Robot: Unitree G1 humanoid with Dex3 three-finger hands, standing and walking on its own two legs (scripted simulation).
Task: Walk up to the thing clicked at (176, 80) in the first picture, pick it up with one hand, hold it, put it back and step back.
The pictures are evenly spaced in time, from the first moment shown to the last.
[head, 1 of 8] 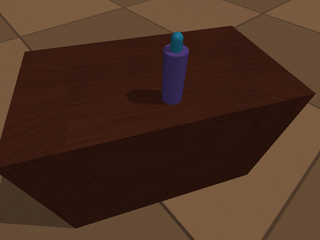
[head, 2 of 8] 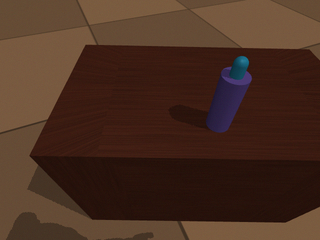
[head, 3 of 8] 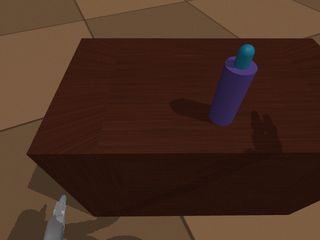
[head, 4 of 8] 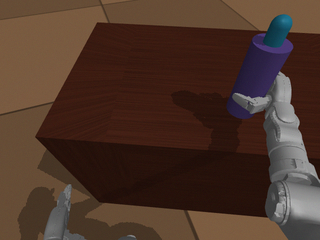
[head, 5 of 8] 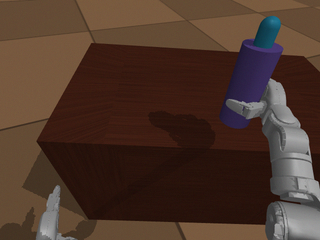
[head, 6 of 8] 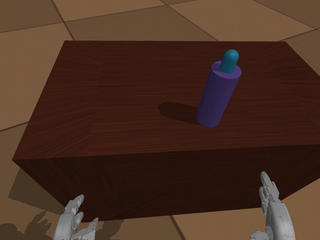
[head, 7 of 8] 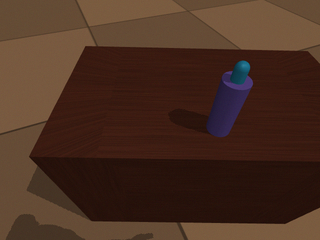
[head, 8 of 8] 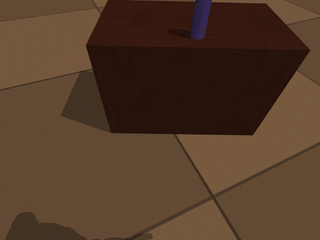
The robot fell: no
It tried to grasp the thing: yes
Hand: right
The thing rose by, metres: 0.19
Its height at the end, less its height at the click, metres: +0.00
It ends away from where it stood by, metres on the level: 0.01
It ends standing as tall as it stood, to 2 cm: yes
